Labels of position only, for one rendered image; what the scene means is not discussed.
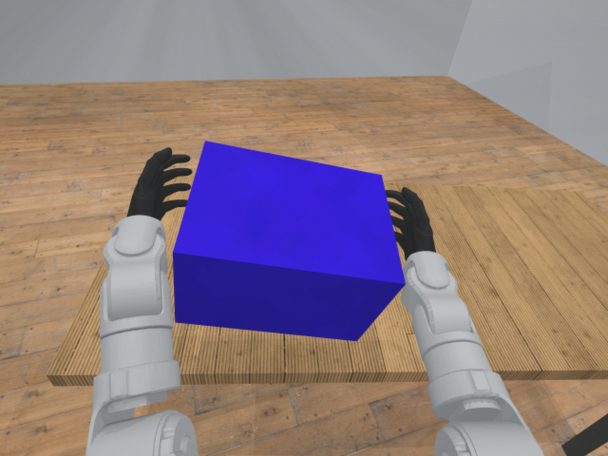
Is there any robot left forearm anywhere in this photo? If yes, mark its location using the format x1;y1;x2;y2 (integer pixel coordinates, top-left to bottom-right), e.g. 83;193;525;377
85;215;181;456

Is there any left robot upper arm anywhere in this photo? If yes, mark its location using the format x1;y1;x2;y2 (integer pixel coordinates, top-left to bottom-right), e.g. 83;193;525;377
87;410;199;456

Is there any right robot upper arm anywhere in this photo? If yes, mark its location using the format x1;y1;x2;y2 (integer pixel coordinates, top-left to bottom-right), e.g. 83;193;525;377
435;421;542;456

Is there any carton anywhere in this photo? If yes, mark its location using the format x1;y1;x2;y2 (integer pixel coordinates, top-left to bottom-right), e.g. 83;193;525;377
173;141;406;341

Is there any robot right forearm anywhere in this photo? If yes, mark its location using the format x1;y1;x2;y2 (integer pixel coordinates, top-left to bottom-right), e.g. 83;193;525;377
401;251;544;456

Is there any left robot hand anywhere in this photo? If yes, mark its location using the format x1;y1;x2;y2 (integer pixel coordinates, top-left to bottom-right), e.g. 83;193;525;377
127;147;192;221

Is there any right robot hand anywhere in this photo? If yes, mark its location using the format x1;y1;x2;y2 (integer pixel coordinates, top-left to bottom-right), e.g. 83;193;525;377
385;187;436;261

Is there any table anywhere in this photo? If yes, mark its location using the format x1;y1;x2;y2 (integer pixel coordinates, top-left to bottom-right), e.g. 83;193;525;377
47;174;608;456

